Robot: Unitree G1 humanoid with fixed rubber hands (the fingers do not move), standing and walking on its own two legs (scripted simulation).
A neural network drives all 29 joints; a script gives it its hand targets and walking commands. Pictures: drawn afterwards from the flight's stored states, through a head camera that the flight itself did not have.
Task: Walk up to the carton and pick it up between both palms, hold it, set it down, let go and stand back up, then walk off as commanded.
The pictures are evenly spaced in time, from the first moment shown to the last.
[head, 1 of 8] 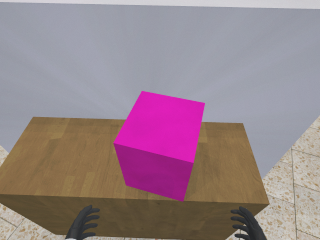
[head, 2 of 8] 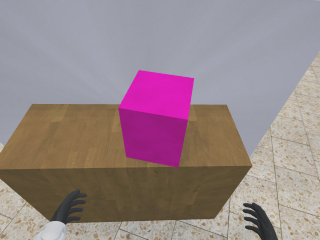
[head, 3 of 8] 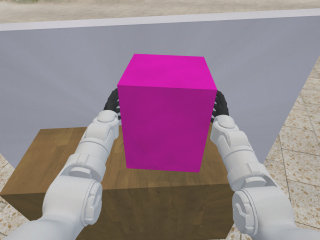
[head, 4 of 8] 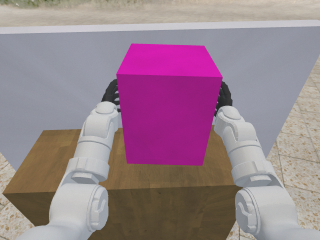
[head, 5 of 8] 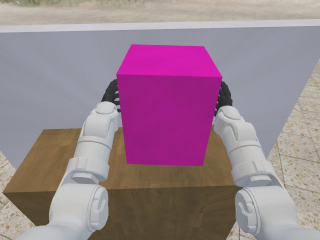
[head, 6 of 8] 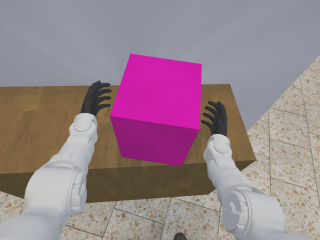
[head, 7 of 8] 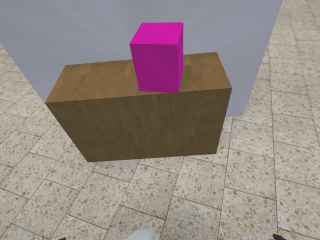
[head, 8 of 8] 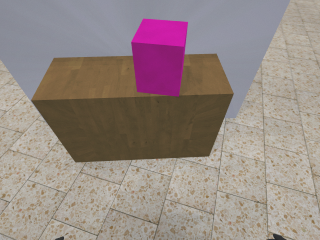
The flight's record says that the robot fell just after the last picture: no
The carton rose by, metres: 0.24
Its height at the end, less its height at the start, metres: +0.00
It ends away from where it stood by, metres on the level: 0.02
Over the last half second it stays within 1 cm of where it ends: yes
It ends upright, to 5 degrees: yes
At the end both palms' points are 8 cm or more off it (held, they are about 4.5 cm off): yes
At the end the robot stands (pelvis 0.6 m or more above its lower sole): yes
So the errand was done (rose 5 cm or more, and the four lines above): yes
